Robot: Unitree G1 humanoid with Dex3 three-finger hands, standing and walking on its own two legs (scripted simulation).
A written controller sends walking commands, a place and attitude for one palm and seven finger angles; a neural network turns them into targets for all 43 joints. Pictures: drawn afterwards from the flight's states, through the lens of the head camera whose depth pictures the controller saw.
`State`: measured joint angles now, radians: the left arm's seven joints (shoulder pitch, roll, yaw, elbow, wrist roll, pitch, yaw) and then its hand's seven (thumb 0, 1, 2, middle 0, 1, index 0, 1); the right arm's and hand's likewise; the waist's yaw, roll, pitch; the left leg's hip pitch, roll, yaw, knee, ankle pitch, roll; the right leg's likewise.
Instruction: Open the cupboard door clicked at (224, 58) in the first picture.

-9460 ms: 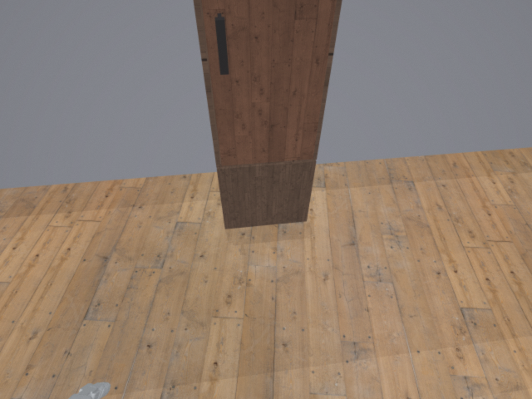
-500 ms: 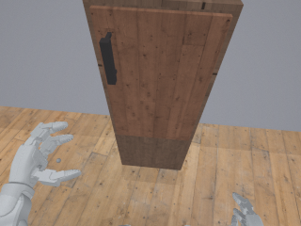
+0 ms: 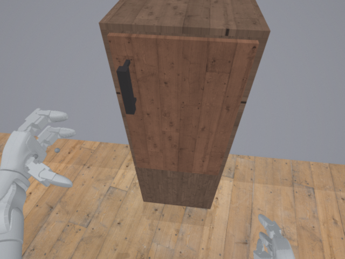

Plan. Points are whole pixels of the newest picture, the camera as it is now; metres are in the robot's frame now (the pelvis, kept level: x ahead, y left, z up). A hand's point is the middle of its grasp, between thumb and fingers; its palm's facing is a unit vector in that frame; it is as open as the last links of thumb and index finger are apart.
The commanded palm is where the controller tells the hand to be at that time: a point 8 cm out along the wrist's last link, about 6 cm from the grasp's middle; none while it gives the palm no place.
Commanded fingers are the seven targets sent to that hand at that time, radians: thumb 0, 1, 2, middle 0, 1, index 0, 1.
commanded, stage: raise the hand with hooked fingers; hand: left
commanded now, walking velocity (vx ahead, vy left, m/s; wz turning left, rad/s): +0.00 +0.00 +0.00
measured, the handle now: (129, 87) +0.51 +0.18 +0.13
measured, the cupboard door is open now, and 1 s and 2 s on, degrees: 0 0 0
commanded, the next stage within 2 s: move the hooked fingers beside the handle in 0.58 s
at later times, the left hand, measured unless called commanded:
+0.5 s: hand (64, 141) +0.29 +0.26 +0.15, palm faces +0.08 -1.00 -0.05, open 14.0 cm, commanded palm +0.26 +0.30 +0.15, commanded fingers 0.00 -0.50 0.30 -0.30 -1.20 -0.30 -1.20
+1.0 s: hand (72, 132) +0.32 +0.25 +0.15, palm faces +0.03 -1.00 -0.04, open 14.0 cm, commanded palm +0.30 +0.30 +0.15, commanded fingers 0.00 -0.50 0.30 -0.30 -1.20 -0.30 -1.20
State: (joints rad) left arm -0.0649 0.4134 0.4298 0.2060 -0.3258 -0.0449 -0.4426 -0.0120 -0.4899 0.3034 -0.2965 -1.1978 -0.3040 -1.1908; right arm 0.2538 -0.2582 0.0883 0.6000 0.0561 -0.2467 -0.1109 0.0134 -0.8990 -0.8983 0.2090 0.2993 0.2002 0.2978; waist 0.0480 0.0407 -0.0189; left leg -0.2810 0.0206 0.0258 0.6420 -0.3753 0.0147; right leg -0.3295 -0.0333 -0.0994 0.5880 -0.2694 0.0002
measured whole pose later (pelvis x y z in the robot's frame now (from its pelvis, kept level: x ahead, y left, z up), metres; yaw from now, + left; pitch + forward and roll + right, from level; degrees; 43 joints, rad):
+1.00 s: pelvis -0.02 -0.01 +0.00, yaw -1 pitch +0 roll +0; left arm -0.32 0.46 0.43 0.51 -0.28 -0.04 -0.46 -0.01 -0.50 0.30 -0.30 -1.20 -0.30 -1.20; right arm 0.26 -0.28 0.08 0.62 0.07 -0.22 -0.13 0.01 -0.90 -0.90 0.21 0.30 0.20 0.30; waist 0.01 0.03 0.00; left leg -0.27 0.03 0.03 0.58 -0.32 0.00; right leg -0.33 -0.02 -0.09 0.56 -0.23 -0.02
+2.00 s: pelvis -0.01 +0.00 +0.00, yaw -1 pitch +8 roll -1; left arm -0.72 0.56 0.44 0.99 -0.20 -0.17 -0.45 -0.01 -0.50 0.30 -0.30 -1.20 -0.30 -1.20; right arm 0.33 -0.30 0.06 0.62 0.05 -0.09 -0.09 0.01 -0.90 -0.90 0.21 0.30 0.20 0.30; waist -0.06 0.01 -0.03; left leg -0.43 0.02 0.05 0.66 -0.35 0.01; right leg -0.50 -0.03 -0.07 0.61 -0.25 0.00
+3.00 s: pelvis +0.00 +0.01 -0.01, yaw -2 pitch +11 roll -1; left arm -0.83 0.56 0.42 1.08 -0.17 -0.23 -0.43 -0.01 -0.50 0.30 -0.30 -1.20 -0.30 -1.20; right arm 0.35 -0.29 0.06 0.60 0.03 -0.02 -0.06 0.01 -0.90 -0.90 0.21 0.30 0.20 0.30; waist -0.09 0.01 -0.06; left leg -0.54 0.03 0.05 0.72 -0.39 0.02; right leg -0.59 -0.03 -0.07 0.65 -0.26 0.01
